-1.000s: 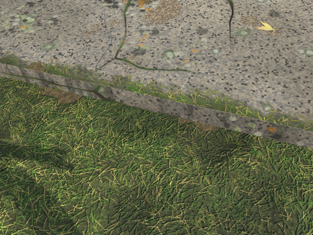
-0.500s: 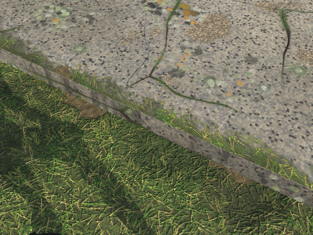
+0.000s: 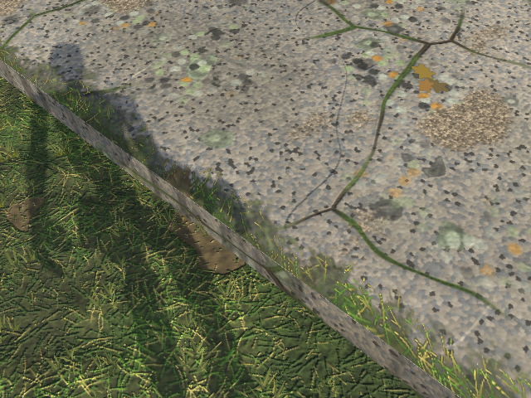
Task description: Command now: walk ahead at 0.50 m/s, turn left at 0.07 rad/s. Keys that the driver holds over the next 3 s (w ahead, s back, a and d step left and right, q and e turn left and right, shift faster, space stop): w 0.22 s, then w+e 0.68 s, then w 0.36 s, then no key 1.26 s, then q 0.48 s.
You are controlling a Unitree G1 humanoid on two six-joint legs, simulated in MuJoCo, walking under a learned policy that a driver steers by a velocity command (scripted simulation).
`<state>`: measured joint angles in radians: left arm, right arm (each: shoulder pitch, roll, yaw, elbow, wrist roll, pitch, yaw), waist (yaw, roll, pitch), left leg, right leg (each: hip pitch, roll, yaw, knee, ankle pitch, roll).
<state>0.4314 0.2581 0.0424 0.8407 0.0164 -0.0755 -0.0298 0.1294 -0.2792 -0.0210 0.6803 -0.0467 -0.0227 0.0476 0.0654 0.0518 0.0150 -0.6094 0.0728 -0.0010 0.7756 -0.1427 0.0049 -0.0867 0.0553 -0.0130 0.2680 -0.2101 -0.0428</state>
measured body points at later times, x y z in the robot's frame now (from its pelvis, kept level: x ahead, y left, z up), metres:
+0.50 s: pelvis +0.26 +0.04 +0.00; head +0.28 +0.05 +0.45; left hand +0.41 +0.28 -0.13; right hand +0.23 -0.22 -0.13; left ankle +0.19 +0.11 -0.75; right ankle +0.38 -0.11 -0.69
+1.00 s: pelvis +0.51 -0.04 -0.01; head +0.53 -0.06 +0.44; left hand +0.59 +0.23 -0.13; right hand +0.60 -0.32 -0.11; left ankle +0.62 +0.07 -0.55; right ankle +0.42 -0.06 -0.75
